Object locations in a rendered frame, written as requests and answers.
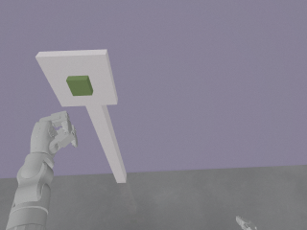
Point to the right robot hand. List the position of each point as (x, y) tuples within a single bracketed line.
[(245, 224)]

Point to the left robot forearm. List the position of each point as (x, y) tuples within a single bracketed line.
[(31, 202)]

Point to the button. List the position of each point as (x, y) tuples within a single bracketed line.
[(80, 85)]

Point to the left robot hand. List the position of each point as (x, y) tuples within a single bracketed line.
[(46, 139)]

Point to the panel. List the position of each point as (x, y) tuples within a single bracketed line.
[(57, 66)]

